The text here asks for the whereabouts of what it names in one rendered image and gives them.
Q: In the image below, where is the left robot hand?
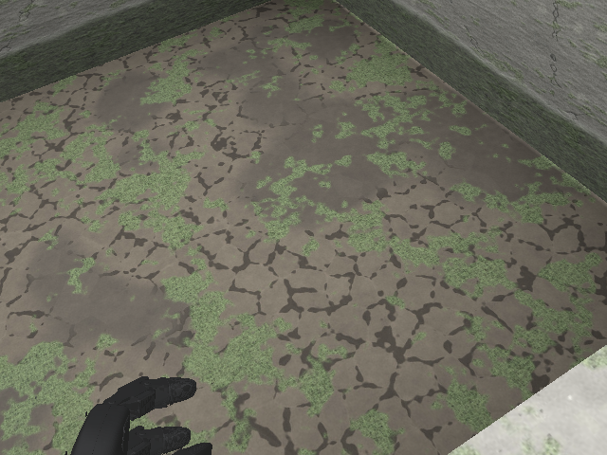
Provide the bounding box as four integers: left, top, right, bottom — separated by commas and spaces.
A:
65, 376, 212, 455

